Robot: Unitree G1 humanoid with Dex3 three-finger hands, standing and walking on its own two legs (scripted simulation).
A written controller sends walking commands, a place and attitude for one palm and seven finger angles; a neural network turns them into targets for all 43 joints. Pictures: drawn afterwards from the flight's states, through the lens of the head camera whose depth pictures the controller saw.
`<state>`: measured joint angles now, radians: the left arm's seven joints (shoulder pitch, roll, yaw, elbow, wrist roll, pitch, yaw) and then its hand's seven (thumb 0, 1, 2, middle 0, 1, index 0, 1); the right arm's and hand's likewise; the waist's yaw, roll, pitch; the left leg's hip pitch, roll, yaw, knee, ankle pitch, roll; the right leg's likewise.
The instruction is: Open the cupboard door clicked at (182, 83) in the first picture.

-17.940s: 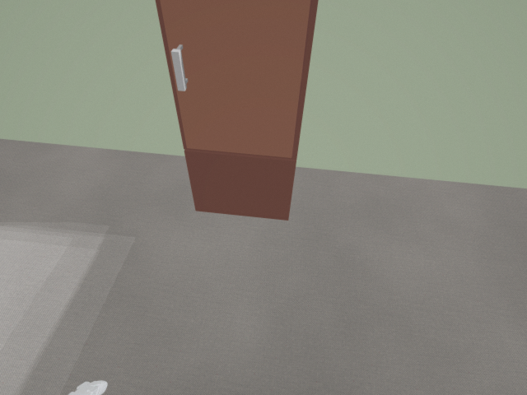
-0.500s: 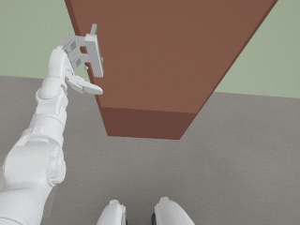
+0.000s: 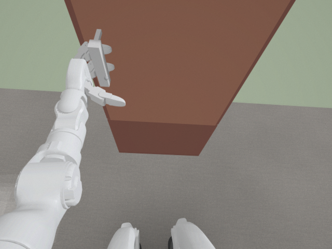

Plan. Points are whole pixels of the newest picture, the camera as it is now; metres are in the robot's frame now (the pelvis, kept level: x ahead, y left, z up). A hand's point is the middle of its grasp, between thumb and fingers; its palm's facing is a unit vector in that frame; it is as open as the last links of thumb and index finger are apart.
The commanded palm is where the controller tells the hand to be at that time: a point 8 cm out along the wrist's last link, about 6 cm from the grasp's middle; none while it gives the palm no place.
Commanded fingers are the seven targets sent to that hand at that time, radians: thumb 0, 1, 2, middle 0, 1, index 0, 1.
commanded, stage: slide the fingers in behind the handle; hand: left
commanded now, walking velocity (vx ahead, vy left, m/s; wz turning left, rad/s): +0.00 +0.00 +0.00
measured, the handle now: (102, 59) +0.56 +0.11 +0.08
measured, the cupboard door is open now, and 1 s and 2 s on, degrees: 0 0 18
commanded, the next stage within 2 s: close the thumb around the handle in 0.50 s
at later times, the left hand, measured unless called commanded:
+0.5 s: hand (105, 75) +0.51 +0.10 +0.08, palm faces -0.12 -0.99 -0.02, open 13.9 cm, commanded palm +0.49 +0.15 +0.08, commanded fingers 0.00 -0.50 0.30 -0.30 -1.20 -0.30 -1.20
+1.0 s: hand (105, 78) +0.50 +0.10 +0.08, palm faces -0.12 -0.99 -0.02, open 9.5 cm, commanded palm +0.49 +0.15 +0.08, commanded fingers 0.00 0.68 0.80 -0.38 -1.33 -0.38 -1.33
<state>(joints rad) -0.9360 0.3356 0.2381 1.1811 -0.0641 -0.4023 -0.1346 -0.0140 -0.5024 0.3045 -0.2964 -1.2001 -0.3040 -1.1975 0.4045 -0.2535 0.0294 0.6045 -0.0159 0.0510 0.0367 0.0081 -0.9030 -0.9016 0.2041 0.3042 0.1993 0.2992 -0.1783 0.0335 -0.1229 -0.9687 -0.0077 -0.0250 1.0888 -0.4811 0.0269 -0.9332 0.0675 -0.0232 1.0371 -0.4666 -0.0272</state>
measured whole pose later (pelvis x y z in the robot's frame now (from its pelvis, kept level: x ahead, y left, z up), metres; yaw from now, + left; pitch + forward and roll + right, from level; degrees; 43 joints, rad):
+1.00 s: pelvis +0.00 +0.01 +0.00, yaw +0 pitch +21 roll -3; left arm -0.93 0.31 0.22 1.17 -0.07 -0.42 -0.12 -0.01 0.15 0.58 -0.34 -1.27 -0.35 -1.27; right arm 0.39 -0.25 0.02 0.61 -0.02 0.05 0.04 0.01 -0.90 -0.90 0.20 0.30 0.20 0.30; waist -0.17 0.03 -0.13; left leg -0.97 -0.01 -0.02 1.09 -0.49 0.03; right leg -0.93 0.06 -0.02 1.04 -0.47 -0.02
